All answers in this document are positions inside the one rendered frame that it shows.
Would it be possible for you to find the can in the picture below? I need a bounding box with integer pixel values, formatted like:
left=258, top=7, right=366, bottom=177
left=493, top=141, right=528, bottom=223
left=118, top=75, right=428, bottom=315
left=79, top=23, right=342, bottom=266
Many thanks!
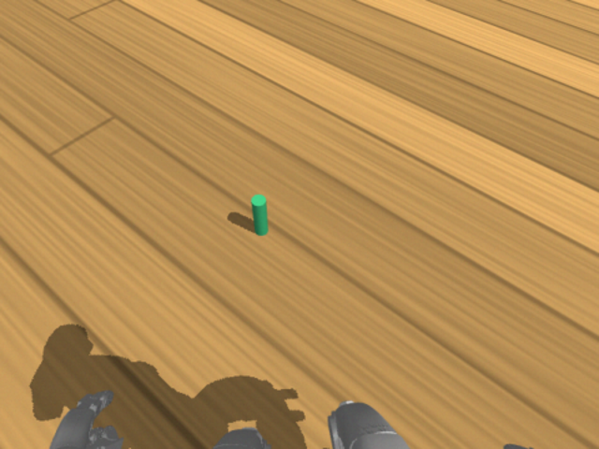
left=251, top=195, right=268, bottom=236

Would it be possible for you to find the left robot hand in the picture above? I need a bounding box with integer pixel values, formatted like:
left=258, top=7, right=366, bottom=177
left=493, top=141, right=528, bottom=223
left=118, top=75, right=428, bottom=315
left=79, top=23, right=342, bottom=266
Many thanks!
left=50, top=390, right=124, bottom=449

